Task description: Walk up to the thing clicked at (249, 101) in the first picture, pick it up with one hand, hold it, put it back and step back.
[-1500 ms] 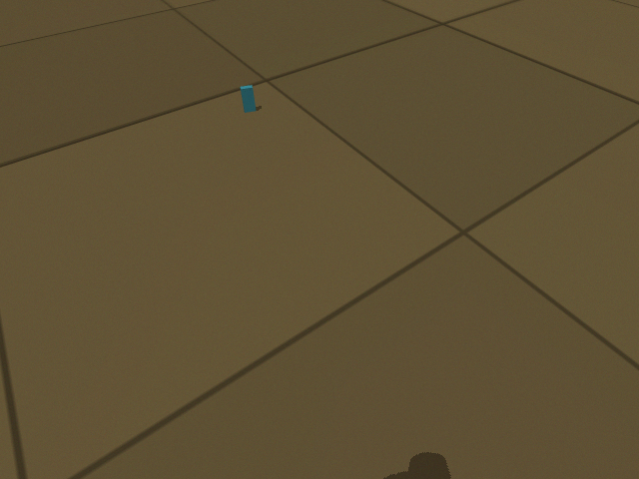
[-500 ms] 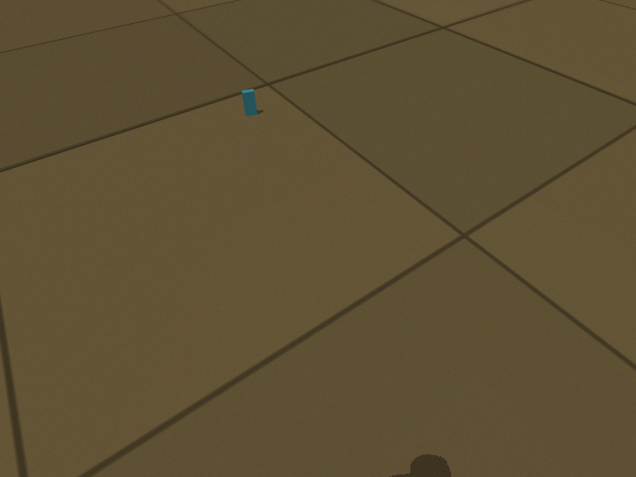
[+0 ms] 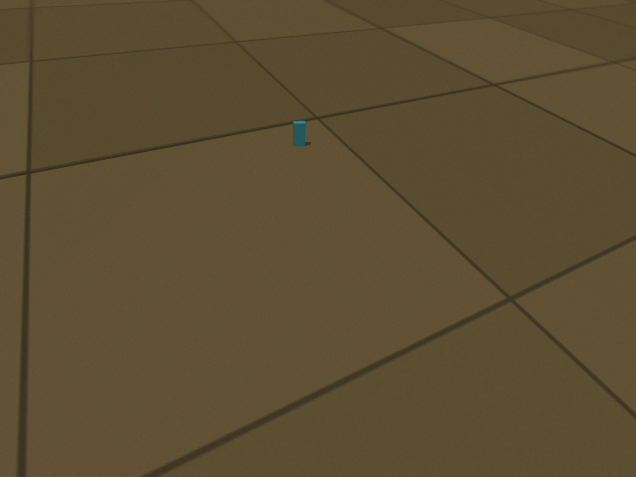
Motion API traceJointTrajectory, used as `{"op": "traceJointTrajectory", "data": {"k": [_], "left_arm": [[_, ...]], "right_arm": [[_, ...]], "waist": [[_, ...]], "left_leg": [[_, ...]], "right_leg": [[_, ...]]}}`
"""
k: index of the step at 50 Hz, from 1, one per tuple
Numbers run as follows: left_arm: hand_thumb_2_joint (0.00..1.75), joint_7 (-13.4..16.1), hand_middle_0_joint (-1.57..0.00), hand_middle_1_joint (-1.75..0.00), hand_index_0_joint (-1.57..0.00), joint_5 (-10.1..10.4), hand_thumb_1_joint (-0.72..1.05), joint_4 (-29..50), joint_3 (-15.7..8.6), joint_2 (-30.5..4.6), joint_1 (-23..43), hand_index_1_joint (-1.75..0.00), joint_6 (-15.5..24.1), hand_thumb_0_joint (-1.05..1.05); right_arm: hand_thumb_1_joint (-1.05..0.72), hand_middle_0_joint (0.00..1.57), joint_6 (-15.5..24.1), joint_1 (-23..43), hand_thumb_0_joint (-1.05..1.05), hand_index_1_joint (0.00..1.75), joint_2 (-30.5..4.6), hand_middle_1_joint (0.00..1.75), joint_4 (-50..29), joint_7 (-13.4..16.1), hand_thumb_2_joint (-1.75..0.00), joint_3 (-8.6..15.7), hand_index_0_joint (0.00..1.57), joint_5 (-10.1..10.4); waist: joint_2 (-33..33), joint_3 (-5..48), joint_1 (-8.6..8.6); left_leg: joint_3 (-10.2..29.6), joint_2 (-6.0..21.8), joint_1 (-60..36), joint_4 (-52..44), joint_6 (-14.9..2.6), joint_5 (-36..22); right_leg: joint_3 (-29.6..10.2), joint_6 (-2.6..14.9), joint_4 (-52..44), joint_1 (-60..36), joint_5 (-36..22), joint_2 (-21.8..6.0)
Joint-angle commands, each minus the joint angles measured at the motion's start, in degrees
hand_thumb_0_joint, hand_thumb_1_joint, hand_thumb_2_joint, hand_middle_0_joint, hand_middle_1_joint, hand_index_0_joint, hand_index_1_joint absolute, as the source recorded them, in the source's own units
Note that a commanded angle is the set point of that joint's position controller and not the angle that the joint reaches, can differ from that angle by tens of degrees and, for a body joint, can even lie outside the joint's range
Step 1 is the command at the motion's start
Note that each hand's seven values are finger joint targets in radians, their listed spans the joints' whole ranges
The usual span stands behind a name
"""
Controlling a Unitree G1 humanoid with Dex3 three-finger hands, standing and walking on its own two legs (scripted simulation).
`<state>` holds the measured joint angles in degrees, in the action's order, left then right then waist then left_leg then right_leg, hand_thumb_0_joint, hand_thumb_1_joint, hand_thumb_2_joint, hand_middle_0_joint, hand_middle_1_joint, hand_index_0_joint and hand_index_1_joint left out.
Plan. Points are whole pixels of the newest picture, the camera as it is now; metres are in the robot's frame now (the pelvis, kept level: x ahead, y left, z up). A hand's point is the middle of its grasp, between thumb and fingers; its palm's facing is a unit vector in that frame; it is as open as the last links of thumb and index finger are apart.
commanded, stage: walk up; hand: left
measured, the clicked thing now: (299, 133) +2.16 +0.14 -0.68
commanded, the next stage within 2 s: none
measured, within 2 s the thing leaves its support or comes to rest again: neither
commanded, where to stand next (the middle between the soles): +1.81 -0.07 m, yaw +0 degrees
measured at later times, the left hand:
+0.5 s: hand (193, 310) +0.45 +0.26 -0.14, palm faces -0.13 -0.93 -0.35, open 7.4 cm
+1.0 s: hand (193, 245) +0.65 +0.31 -0.17, palm faces +0.02 -0.93 -0.36, open 7.4 cm
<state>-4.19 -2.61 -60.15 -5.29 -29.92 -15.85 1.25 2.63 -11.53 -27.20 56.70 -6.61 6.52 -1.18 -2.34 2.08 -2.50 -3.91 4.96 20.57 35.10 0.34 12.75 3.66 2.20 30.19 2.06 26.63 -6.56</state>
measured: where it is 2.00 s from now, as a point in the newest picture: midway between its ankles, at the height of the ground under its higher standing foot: (326, 271)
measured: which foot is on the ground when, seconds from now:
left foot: down 0.00-0.52, up 0.54-0.92, down 0.94-1.00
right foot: down 0.00-0.00, up 0.02-0.44, down 0.46-0.98, up 1.00-1.00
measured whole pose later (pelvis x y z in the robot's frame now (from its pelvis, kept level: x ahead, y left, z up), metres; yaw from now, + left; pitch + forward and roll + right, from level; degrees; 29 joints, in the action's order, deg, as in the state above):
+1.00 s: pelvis +0.63 +0.02 -0.01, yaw +0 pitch -1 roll -1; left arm -2.5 -0.2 -54.4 -4.1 -26.9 -17.7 2.9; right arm 5.4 -9.4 -23.1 49.3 -5.0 4.2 -2.3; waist -3.5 -2.8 -2.4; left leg -5.9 3.1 27.2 39.0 -2.2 11.2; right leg 3.1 2.3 46.3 4.1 29.1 -2.8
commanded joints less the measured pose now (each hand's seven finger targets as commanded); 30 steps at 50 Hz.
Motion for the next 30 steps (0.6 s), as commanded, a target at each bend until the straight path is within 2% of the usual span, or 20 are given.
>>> {"op": "traceJointTrajectory", "data": {"k": [1, 2, 3, 5, 7, 8, 10, 12, 16, 19, 21, 22, 23, 24, 25, 26, 27, 28, 29, 30], "left_arm": [[0.90, 0.38, -0.20, -0.30, -0.20, 1.61, 0.90, 10.05, 1.92, -2.93, 10.99, -0.30, 2.52, 0.00], [0.90, 0.53, -0.20, -0.30, -0.20, 1.10, 0.90, 10.12, 1.66, -6.60, 8.96, -0.30, 2.72, 0.00], [0.90, 0.59, -0.20, -0.30, -0.20, 1.49, 0.90, 8.93, 1.33, -8.50, 9.16, -0.30, 3.09, 0.00], [0.90, -0.30, -0.20, -0.30, -0.20, 3.00, 0.90, 5.24, -0.43, -11.04, 5.60, -0.30, 2.95, 0.00], [0.90, -1.11, -0.20, -0.30, -0.20, 3.31, 0.90, 4.34, -0.57, -9.55, 3.72, -0.30, 2.32, 0.00], [0.90, -1.57, -0.20, -0.30, -0.20, 3.12, 0.90, 4.61, -0.58, -8.95, 3.68, -0.30, 1.85, 0.00], [0.90, -2.10, -0.20, -0.30, -0.20, 2.42, 0.90, 6.60, -0.76, -8.76, 6.66, -0.30, 1.43, 0.00], [0.90, -2.38, -0.20, -0.30, -0.20, 2.06, 0.90, 8.61, -0.75, -8.21, 10.09, -0.30, 1.39, 0.00], [0.90, -2.70, -0.20, -0.30, -0.20, 1.87, 0.90, 12.48, 0.43, -4.76, 18.77, -0.30, 1.80, 0.00], [0.90, -2.54, -0.20, -0.30, -0.20, 1.83, 0.90, 13.79, 1.13, -2.48, 24.09, -0.30, 2.09, 0.00], [0.90, -1.78, -0.20, -0.30, -0.20, 1.86, 0.90, 13.03, 0.71, -2.51, 22.07, -0.30, 2.10, 0.00], [0.90, -1.35, -0.20, -0.30, -0.20, 2.04, 0.90, 11.78, 0.22, -3.26, 17.90, -0.30, 2.14, 0.00], [0.90, -0.85, -0.20, -0.30, -0.20, 2.16, 0.90, 9.42, -0.64, -4.25, 10.02, -0.30, 2.20, 0.00], [0.90, -0.11, -0.20, -0.30, -0.20, 2.04, 0.90, 6.91, -2.10, -7.23, 0.07, -0.30, 2.42, 0.00], [0.90, 0.63, -0.20, -0.30, -0.20, 1.30, 0.90, 5.85, -3.91, -11.19, -8.10, -0.30, 2.56, 0.00], [0.90, 1.05, -0.20, -0.30, -0.20, 1.64, 0.90, 6.56, -5.09, -15.12, -9.36, -0.30, 2.81, 0.00], [0.90, 1.37, -0.20, -0.30, -0.20, 2.14, 0.90, 7.99, -5.54, -14.71, -6.47, -0.30, 2.77, 0.00], [0.90, 1.78, -0.20, -0.30, -0.20, 2.85, 0.90, 9.10, -5.23, -13.06, -4.18, -0.30, 2.65, 0.00], [0.90, 2.37, -0.20, -0.30, -0.20, 3.46, 0.90, 10.02, -4.08, -10.51, -0.84, -0.30, 3.00, 0.00], [0.90, 2.69, -0.20, -0.30, -0.20, 3.41, 0.90, 10.17, -3.07, -8.65, 0.89, -0.30, 3.51, 0.00]], "right_arm": [[-0.90, 0.20, 2.43, -12.96, 0.00, 0.30, -21.33, 0.30, -1.07, 4.13, -0.90, 5.02, 0.20, -0.56], [-0.90, 0.20, 2.49, -5.61, 0.00, 0.30, -22.75, 0.30, -3.34, 3.93, -0.90, 4.94, 0.20, 1.24], [-0.90, 0.20, 3.04, 0.30, 0.00, 0.30, -20.28, 0.30, -4.42, 4.03, -0.90, 4.22, 0.20, 1.32], [-0.90, 0.20, 4.02, 2.56, 0.00, 0.30, -13.64, 0.30, -5.53, 4.05, -0.90, 1.86, 0.20, 0.87], [-0.90, 0.20, 4.74, 0.07, 0.00, 0.30, -10.87, 0.30, -4.89, 4.09, -0.90, 1.02, 0.20, 1.27], [-0.90, 0.20, 4.97, -0.56, 0.00, 0.30, -10.97, 0.30, -4.91, 4.07, -0.90, 1.04, 0.20, 1.17], [-0.90, 0.20, 5.22, -1.83, 0.00, 0.30, -11.94, 0.30, -5.26, 4.13, -0.90, 1.27, 0.20, 1.25], [-0.90, 0.20, 5.25, -3.01, 0.00, 0.30, -12.14, 0.30, -5.31, 4.10, -0.90, 1.44, 0.20, 1.27], [-0.90, 0.20, 4.83, -5.76, 0.00, 0.30, -11.61, 0.30, -4.93, 3.97, -0.90, 1.44, 0.20, 1.24], [-0.90, 0.20, 4.03, -8.82, 0.00, 0.30, -11.47, 0.30, -4.81, 4.40, -0.90, 1.45, 0.20, 0.96], [-0.90, 0.20, 3.68, -9.34, 0.00, 0.30, -12.09, 0.30, -5.20, 5.03, -0.90, 1.61, 0.20, 0.71], [-0.90, 0.20, 3.48, -9.99, 0.00, 0.30, -11.99, 0.30, -5.57, 5.32, -0.90, 1.67, 0.20, 0.42], [-0.90, 0.20, 3.31, -9.84, 0.00, 0.30, -11.69, 0.30, -6.09, 5.41, -0.90, 1.55, 0.20, 0.29], [-0.90, 0.20, 3.10, -10.93, 0.00, 0.30, -10.01, 0.30, -6.66, 5.45, -0.90, 0.93, 0.20, 0.01], [-0.90, 0.20, 3.06, -13.87, 0.00, 0.30, -6.66, 0.30, -7.64, 5.37, -0.90, -0.44, 0.20, 0.26], [-0.90, 0.20, 3.26, -15.92, 0.00, 0.30, -6.42, 0.30, -8.71, 5.54, -0.90, -0.55, 0.20, 1.88], [-0.90, 0.20, 3.19, -11.82, 0.00, 0.30, -11.64, 0.30, -7.64, 6.39, -0.90, 0.06, 0.20, 1.99], [-0.90, 0.20, 3.75, -7.01, 0.00, 0.30, -12.10, 0.30, -7.85, 6.23, -0.90, 0.27, 0.20, 1.95], [-0.90, 0.20, 4.09, -4.41, 0.00, 0.30, -10.76, 0.30, -7.84, 5.67, -0.90, 0.04, 0.20, 2.47], [-0.90, 0.20, 3.98, -4.95, 0.00, 0.30, -8.16, 0.30, -7.59, 5.21, -0.90, -0.57, 0.20, 2.67]], "waist": [[22.74, -4.74, 11.40], [17.77, -7.07, 7.58], [11.24, -10.21, 4.49], [7.26, -9.13, 1.86], [7.36, -8.64, 1.42], [7.66, -9.04, 1.22], [7.85, -9.73, 2.20], [7.20, -10.23, 2.92], [6.83, -10.77, 5.34], [5.61, -9.01, 7.56], [6.10, -5.19, 6.26], [5.74, -2.10, 4.53], [4.26, 3.39, 0.83], [1.09, 10.57, -3.19], [-5.85, 16.16, -6.04], [-14.78, 19.98, -6.06], [-8.47, 17.04, -6.23], [-4.21, 13.13, -6.45], [-0.36, 8.13, -4.64], [-0.79, 3.53, -2.50]], "left_leg": [[44.47, 18.04, -26.55, -32.08, -4.63, 44.17], [51.29, 23.49, -18.73, -37.45, -9.07, 48.32], [44.56, 22.45, -12.72, -36.01, -9.28, 41.56], [22.07, 12.76, -11.69, -29.07, -6.29, 25.32], [12.54, 9.20, -11.42, -29.14, -4.70, 16.11], [10.93, 8.82, -10.74, -30.29, -4.36, 15.16], [10.81, 9.84, -12.26, -31.77, -6.27, 16.69], [8.73, 9.86, -14.68, -32.39, -7.11, 13.53], [2.77, 7.40, -18.95, -30.27, -7.00, -2.90], [0.96, 6.35, -22.54, -26.91, -6.18, -13.29], [0.83, 7.36, -23.34, -20.54, -6.36, -22.14], [0.38, 7.09, -23.92, -13.92, -6.28, -27.49], [-1.53, 5.71, -22.42, -4.22, -6.27, -29.94], [-3.19, 2.56, -16.23, 9.58, -5.31, -25.24], [-1.93, -0.09, -2.15, 23.97, -4.39, -10.26], [-0.08, -8.17, 15.67, 37.10, -1.73, 15.48], [5.39, -4.01, 20.53, 40.56, -2.06, 16.80], [7.64, -1.94, 19.32, 43.55, -1.86, 14.21], [10.04, -0.50, 17.02, 42.94, -2.60, 9.68], [9.56, -0.52, 13.50, 38.08, -3.79, 5.70]], "right_leg": [[-7.57, 1.45, 43.60, 48.84, 4.19, 10.29], [-12.90, 2.22, 43.57, 45.46, -0.05, 5.51], [-14.74, 1.22, 42.16, 43.08, -4.64, 2.09], [-12.38, -0.72, 33.31, 36.62, -12.34, -0.37], [-9.67, -2.13, 28.32, 33.65, -16.98, -0.40], [-8.81, -2.83, 27.27, 32.98, -18.67, 0.02], [-7.66, -3.84, 24.50, 35.21, -20.15, 0.11], [-6.74, -3.80, 20.53, 38.08, -21.94, 0.21], [-1.90, -2.58, 8.33, 36.31, -26.10, 0.71], [2.65, -0.65, -0.47, 31.67, -26.39, 3.05], [3.95, 0.81, -1.64, 23.77, -25.23, 4.79], [4.63, 1.49, -1.98, 17.79, -23.32, 5.91], [6.18, 2.10, -2.58, 7.34, -23.73, 7.33], [4.09, 3.12, -0.99, -7.48, -19.73, 6.71], [-9.24, 5.26, -0.13, -22.39, -5.39, -2.38], [-41.33, 14.31, -7.21, -35.35, -4.82, -18.25], [-43.73, 17.20, -8.19, -31.98, -7.92, -19.53], [-38.17, 17.35, -10.17, -23.31, -13.23, -18.49], [-26.94, 14.40, -11.37, -14.82, -20.67, -15.21], [-19.40, 11.41, -11.43, -6.38, -25.67, -11.61]]}}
